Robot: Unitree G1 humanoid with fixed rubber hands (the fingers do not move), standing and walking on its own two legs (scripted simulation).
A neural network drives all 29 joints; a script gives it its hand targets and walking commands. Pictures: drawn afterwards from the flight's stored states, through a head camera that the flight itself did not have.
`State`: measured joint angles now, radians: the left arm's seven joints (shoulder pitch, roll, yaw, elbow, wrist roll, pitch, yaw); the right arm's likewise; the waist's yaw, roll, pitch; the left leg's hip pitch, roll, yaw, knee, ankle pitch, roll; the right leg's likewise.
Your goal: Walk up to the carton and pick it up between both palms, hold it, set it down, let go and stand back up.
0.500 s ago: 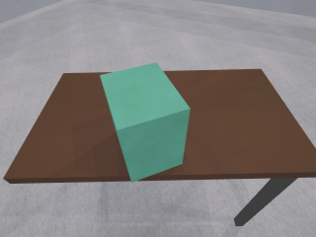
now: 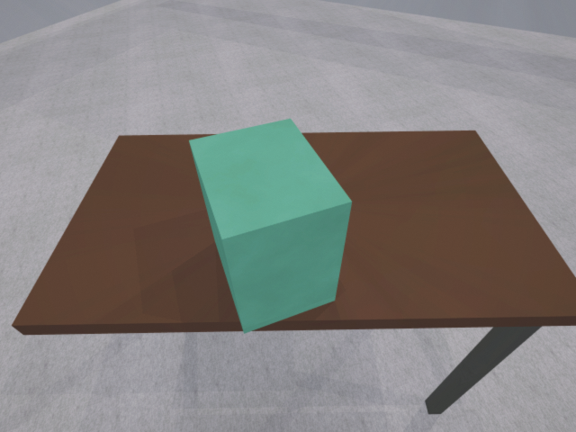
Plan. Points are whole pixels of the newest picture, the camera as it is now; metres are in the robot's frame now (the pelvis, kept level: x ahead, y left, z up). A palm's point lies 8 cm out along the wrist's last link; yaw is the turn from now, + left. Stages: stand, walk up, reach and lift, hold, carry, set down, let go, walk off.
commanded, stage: walk up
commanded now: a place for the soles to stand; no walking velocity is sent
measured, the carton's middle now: (267, 226) +0.42 +0.06 +0.06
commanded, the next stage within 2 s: none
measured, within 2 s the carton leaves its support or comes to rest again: neither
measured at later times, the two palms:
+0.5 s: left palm out of the picture +0.02 +0.44 -0.12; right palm out of the picture +0.05 -0.19 -0.10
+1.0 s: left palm out of the picture +0.03 +0.38 -0.11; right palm out of the picture +0.06 -0.24 -0.10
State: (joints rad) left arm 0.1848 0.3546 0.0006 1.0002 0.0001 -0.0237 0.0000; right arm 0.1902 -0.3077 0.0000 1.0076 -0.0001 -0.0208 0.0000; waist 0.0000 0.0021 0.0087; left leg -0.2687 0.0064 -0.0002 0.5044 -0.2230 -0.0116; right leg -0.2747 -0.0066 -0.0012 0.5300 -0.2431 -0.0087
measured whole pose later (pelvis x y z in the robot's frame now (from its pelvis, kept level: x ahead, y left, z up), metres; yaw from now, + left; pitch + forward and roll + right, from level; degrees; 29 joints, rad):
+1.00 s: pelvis -0.04 +0.06 +0.00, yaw +1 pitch -3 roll +1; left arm 0.18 0.41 0.02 0.97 0.00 0.00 0.01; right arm 0.19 -0.38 -0.04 0.88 0.00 -0.02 -0.01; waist 0.00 -0.01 0.07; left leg -0.22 0.02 0.04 0.58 -0.33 0.00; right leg -0.28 0.02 0.07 0.55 -0.20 0.00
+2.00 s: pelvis -0.02 +0.06 +0.00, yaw +1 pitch +0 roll +0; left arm 0.16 0.37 0.02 0.96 0.00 -0.02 0.00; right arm 0.18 -0.38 -0.04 0.96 0.00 -0.01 0.00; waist 0.00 -0.01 0.03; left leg -0.20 0.03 0.04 0.50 -0.30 -0.01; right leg -0.28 0.03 0.08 0.52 -0.24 -0.01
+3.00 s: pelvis -0.02 +0.05 +0.00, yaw +2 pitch -5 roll +1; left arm 0.21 0.21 0.05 0.31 0.03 0.39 0.06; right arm 0.14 -0.38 -0.09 0.72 -0.02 -0.10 0.13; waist 0.00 -0.01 0.07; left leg -0.09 0.03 0.02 0.43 -0.25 -0.03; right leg -0.18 0.02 0.04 0.49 -0.22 -0.01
